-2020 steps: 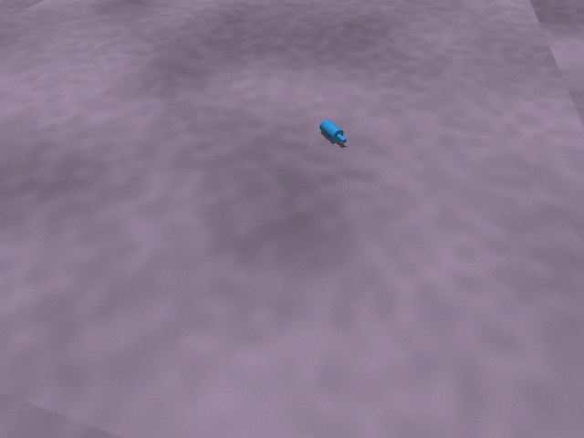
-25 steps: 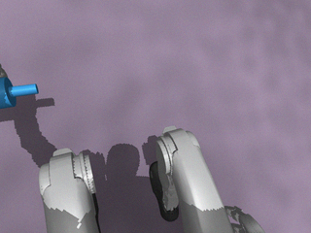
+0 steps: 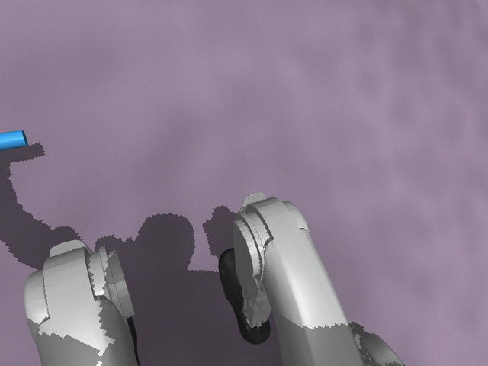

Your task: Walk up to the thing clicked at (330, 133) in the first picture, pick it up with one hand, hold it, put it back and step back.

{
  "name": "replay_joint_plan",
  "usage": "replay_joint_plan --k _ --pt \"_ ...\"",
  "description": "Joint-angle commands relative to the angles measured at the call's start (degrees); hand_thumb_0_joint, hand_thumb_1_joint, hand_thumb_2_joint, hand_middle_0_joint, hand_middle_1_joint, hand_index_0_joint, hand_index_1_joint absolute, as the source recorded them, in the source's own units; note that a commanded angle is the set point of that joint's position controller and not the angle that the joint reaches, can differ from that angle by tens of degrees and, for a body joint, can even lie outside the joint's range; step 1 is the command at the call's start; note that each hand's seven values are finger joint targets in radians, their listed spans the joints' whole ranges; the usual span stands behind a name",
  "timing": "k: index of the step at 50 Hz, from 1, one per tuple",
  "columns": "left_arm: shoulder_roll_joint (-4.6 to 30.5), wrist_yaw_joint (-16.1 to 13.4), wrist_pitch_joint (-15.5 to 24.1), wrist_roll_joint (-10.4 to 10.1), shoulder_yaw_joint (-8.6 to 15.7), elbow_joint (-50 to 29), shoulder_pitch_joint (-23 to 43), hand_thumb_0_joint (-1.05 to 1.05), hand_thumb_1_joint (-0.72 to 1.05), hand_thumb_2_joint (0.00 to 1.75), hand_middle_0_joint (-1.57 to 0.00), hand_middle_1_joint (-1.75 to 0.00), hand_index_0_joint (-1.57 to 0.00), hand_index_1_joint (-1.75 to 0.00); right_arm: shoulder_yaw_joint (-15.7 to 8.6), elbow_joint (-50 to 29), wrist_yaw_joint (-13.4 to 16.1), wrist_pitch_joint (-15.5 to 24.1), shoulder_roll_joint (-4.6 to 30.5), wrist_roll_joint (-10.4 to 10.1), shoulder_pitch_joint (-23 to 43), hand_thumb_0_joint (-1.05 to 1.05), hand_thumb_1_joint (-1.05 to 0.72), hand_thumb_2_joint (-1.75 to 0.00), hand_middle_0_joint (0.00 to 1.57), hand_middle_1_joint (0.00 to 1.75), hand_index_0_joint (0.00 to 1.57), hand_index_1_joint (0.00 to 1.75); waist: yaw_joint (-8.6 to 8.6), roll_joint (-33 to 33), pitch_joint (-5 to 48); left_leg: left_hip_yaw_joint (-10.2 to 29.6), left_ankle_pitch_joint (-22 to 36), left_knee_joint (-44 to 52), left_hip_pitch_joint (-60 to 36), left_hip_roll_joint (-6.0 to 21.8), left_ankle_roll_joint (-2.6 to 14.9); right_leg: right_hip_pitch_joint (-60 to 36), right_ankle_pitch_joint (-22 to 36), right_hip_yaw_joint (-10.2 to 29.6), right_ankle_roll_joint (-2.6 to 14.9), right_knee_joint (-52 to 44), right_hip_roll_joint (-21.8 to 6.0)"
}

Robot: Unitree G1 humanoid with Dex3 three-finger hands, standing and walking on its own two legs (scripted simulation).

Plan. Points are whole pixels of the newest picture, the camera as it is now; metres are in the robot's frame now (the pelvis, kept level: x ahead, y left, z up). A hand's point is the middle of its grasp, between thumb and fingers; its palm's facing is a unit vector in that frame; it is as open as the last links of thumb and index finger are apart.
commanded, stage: rest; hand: left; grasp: from above
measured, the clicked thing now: out of the picture +0.46 +0.33 -0.24
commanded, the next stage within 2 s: open in 0.96 s
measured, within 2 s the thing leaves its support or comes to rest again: rests again in 1.28 s
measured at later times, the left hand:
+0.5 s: hand out of the picture +0.45 +0.34 -0.24, palm faces -0.47 -0.12 -0.87, open 10.0 cm
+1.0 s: hand out of the picture +0.45 +0.34 -0.25, palm faces -0.47 -0.13 -0.87, open 10.0 cm
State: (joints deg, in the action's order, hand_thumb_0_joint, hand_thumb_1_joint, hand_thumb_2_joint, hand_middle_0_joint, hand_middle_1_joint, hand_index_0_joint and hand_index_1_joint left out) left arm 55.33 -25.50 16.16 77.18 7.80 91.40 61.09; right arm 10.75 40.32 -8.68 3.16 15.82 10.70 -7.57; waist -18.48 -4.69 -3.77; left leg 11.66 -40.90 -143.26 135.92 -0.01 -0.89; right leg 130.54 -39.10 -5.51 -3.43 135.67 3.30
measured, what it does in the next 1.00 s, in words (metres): stands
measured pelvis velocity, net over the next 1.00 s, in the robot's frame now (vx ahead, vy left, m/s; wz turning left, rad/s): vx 0.00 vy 0.01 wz -0.05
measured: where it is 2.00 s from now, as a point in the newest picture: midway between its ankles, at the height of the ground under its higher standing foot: (190, 337)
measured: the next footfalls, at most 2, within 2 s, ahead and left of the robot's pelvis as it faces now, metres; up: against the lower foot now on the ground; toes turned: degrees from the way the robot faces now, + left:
none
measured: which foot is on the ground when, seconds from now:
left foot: down 0.00-1.00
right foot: down 0.00-1.00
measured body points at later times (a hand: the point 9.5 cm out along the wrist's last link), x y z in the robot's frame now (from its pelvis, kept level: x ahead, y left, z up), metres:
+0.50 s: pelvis +0.00 +0.00 +0.00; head +0.27 +0.12 +0.33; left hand +0.47 +0.34 -0.19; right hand +0.05 -0.27 -0.07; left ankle +0.06 +0.13 -0.28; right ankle +0.10 -0.13 -0.28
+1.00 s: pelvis +0.00 +0.01 -0.01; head +0.27 +0.13 +0.32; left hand +0.47 +0.34 -0.20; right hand +0.05 -0.25 -0.07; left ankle +0.06 +0.13 -0.28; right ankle +0.10 -0.13 -0.28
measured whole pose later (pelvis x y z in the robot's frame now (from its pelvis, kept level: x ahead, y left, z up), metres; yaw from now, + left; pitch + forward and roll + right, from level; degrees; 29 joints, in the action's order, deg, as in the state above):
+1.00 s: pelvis +0.00 +0.01 -0.01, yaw -3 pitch +29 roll -15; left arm 61.2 -29.4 15.9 75.8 6.3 96.3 61.9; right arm 17.1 37.2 -9.8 7.3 18.0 13.2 -4.9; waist -20.9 -8.1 -8.1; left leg 14.6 -41.3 -146.1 135.3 0.3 -0.1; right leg 128.6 -38.2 -8.0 -3.9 135.6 4.4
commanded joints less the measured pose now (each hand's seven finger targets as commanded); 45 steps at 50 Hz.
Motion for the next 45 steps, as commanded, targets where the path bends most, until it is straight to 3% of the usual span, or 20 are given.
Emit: replay_joint_plan --k 1,5,10,12,13,17,18,21,23,25,35,37,40,41,42,44,45 --pt "16.38 -2.49 -0.99 -1.72 1.36 -8.22 15.81 0.00 0.73 0.65 -1.07 -0.57 -1.08 -0.55 -4.77 0.32 0.83 0.05 17.39 -0.08 -11.97 0.00 -0.90 -0.89 0.20 0.30 0.20 0.30 0.23 27.48 40.80 -6.23 16.45 14.38 -32.89 0.95 1.80 -21.33 17.51 -6.45 4.78 -11.23 1.26" --pt "16.50 -2.35 -0.80 -1.96 1.40 -7.74 15.95 0.00 0.73 0.65 -1.05 -0.58 -1.08 -0.55 -4.31 0.03 0.82 0.56 18.63 0.29 -12.04 0.00 -0.90 -0.90 0.20 0.30 0.20 0.30 -1.33 27.67 38.68 -5.68 17.16 13.73 -33.28 1.04 1.38 -20.05 17.23 -7.29 5.20 -11.05 1.21" --pt "19.40 -2.77 0.28 -1.77 2.80 -8.50 15.87 0.00 0.74 0.63 -1.07 -0.56 -1.09 -0.54 -3.69 -1.65 0.72 0.93 19.01 0.58 -10.79 0.00 -0.90 -0.90 0.20 0.30 0.20 0.30 -1.24 27.72 40.32 -5.29 16.90 13.52 -33.00 1.34 1.42 -22.61 17.45 -7.57 4.98 -10.89 1.53" --pt "17.63 -3.01 0.42 -1.68 1.36 -7.42 15.73 0.00 0.75 0.63 -1.08 -0.56 -1.10 -0.54 -3.21 -0.95 0.63 1.11 18.66 0.80 -10.95 0.00 -0.90 -0.90 0.20 0.30 0.20 0.30 -1.73 28.07 38.70 -5.40 16.78 12.90 -32.97 1.42 1.43 -21.78 17.29 -7.47 5.00 -10.94 1.59" --pt "18.29 -3.37 0.65 -1.61 1.91 -7.72 16.17 0.00 0.76 0.64 -1.08 -0.56 -1.10 -0.54 -3.12 -1.11 0.74 1.18 19.32 1.03 -10.84 0.00 -0.90 -0.90 0.20 0.30 0.20 0.30 -2.21 28.11 38.42 -5.22 16.53 12.92 -32.89 1.37 1.38 -21.47 17.05 -7.86 5.03 -11.17 1.59" --pt "19.44 -4.29 0.64 -1.28 1.87 -5.93 15.45 0.00 0.75 0.64 -1.07 -0.55 -1.09 -0.53 -2.56 -1.55 0.77 1.45 19.56 1.28 -10.00 0.00 -0.89 -0.90 0.20 0.30 0.20 0.30 -2.22 27.74 37.78 -4.89 15.09 12.98 -31.48 1.54 1.53 -22.07 16.46 -8.16 4.78 -10.97 1.82" --pt "19.09 -4.54 0.67 -1.18 1.08 -6.61 15.60 0.00 0.75 0.64 -1.07 -0.56 -1.09 -0.54 -2.18 -1.10 0.81 1.38 19.16 1.24 -9.81 0.00 -0.89 -0.90 0.20 0.30 0.20 0.30 -1.53 28.43 37.96 -4.83 14.85 13.30 -32.04 1.56 1.52 -21.80 16.29 -8.12 4.83 -10.86 1.96" --pt "18.88 -5.13 0.43 -0.97 0.68 -5.24 15.64 0.00 0.75 0.65 -1.08 -0.56 -1.09 -0.55 -2.10 -1.23 0.77 1.78 19.81 1.55 -9.58 0.00 -0.90 -0.90 0.20 0.30 0.20 0.30 -2.56 28.81 35.47 -4.67 13.77 13.22 -31.79 1.60 1.30 -19.95 15.20 -8.64 5.05 -10.68 2.01" --pt "18.87 -5.42 0.23 -1.06 0.11 -5.68 16.13 0.00 0.74 0.63 -1.08 -0.54 -1.09 -0.53 -1.95 -1.10 0.79 1.88 19.59 1.43 -9.09 0.00 -0.90 -0.90 0.20 0.30 0.20 0.30 -2.24 28.99 36.65 -4.52 13.73 13.43 -32.07 1.75 1.40 -20.63 15.55 -8.48 4.89 -10.56 2.13" --pt "18.83 -5.82 -0.16 -1.30 0.27 -5.68 16.58 0.00 0.74 0.64 -1.07 -0.56 -1.08 -0.54 -1.61 -1.03 0.64 2.21 19.73 1.56 -9.76 0.00 -0.90 -0.90 0.20 0.30 0.20 0.30 -2.97 29.05 36.30 -4.47 15.09 13.20 -32.57 1.72 1.33 -21.16 16.71 -8.63 4.71 -10.53 2.08" --pt "18.19 -5.78 -1.04 -1.90 -1.08 -3.88 16.46 0.00 0.70 0.61 -1.04 -0.56 -1.06 -0.54 -0.94 -1.58 -0.04 3.26 20.13 1.73 -9.02 0.00 -0.90 -0.90 0.20 0.30 0.20 0.30 -3.82 30.20 34.58 -3.61 15.44 13.07 -33.01 2.07 1.03 -20.11 16.87 -9.05 4.87 -9.77 2.22" --pt "20.22 -6.01 -0.90 -1.80 -0.19 -4.79 16.13 0.00 0.72 0.63 -1.06 -0.56 -1.07 -0.54 -0.52 -1.99 0.01 3.20 20.39 1.70 -8.68 0.00 -0.90 -0.90 0.20 0.30 0.20 0.30 -2.88 30.89 36.14 -3.54 15.76 13.47 -33.14 2.04 0.98 -21.20 17.08 -9.10 4.92 -9.84 2.27" --pt "19.67 -6.03 -0.94 -2.10 -0.09 -3.68 15.74 0.00 0.72 0.66 -1.06 -0.57 -1.07 -0.55 -0.30 -2.44 -0.15 3.43 20.76 2.01 -8.80 0.00 -0.90 -0.90 0.20 0.30 0.20 0.30 -3.95 29.58 34.80 -3.38 15.75 13.14 -32.66 2.11 0.97 -21.25 17.29 -9.46 4.77 -9.98 2.25" --pt "19.27 -5.84 -0.98 -1.84 -0.82 -3.96 15.21 0.00 0.70 0.65 -1.06 -0.55 -1.07 -0.54 -0.10 -1.84 -0.13 3.37 20.52 1.97 -8.85 0.00 -0.90 -0.90 0.20 0.30 0.20 0.30 -3.57 29.93 35.27 -3.31 16.28 13.11 -33.55 2.19 0.95 -21.18 17.53 -9.43 4.81 -9.82 2.38" --pt "19.78 -5.85 -0.90 -2.20 -0.21 -3.37 15.65 0.00 0.71 0.63 -1.05 -0.55 -1.07 -0.54 -0.23 -2.86 -0.19 3.69 21.02 1.88 -8.37 0.00 -0.90 -0.90 0.20 0.30 0.20 0.30 -4.34 29.47 34.22 -3.34 16.32 12.28 -32.60 2.23 1.03 -20.82 17.58 -9.48 4.78 -9.80 2.25" --pt "20.86 -6.14 -0.74 -2.08 0.47 -2.90 14.69 0.00 0.71 0.65 -1.05 -0.56 -1.06 -0.55 0.17 -3.28 -0.15 3.65 21.25 2.09 -8.29 0.00 -0.90 -0.90 0.20 0.30 0.20 0.30 -3.96 29.52 34.95 -2.83 16.90 13.17 -32.98 2.28 0.90 -22.02 18.02 -9.69 4.75 -9.73 2.28" --pt "19.73 -6.16 -0.59 -2.12 -0.58 -2.15 14.77 0.00 0.71 0.62 -1.06 -0.54 -1.07 -0.52 0.31 -2.84 -0.17 3.56 21.02 2.08 -8.08 0.00 -0.90 -0.90 0.20 0.30 0.20 0.30 -3.87 29.04 33.98 -2.86 15.86 13.07 -31.97 2.28 0.99 -20.97 17.23 -9.74 4.84 -9.73 2.39"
